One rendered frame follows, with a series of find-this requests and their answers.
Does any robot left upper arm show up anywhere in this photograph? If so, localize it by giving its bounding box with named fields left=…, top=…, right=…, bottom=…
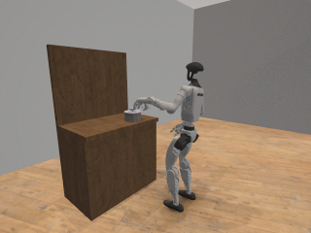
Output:
left=166, top=85, right=193, bottom=115

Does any table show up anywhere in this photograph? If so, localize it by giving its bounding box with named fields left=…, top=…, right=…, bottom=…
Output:
left=46, top=45, right=158, bottom=221

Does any lid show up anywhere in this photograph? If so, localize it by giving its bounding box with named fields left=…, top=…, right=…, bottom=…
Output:
left=124, top=110, right=142, bottom=115

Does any humanoid robot head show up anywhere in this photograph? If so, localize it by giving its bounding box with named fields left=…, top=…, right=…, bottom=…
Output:
left=186, top=62, right=204, bottom=88

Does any robot left forearm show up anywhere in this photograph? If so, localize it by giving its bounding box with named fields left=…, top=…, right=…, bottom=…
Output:
left=145, top=96, right=174, bottom=111

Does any robot right hand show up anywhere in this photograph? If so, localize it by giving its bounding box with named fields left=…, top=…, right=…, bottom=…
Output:
left=170, top=122, right=185, bottom=137

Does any robot left hand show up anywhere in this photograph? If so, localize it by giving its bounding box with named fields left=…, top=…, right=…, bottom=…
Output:
left=132, top=97, right=150, bottom=111

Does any robot right upper arm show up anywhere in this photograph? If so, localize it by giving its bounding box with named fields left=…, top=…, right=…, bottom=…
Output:
left=200, top=88, right=204, bottom=115

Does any left robot foot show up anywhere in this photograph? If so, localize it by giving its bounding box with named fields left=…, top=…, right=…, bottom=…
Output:
left=163, top=200, right=184, bottom=213

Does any pot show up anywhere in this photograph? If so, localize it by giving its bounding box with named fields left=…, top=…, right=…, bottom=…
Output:
left=124, top=113, right=141, bottom=122

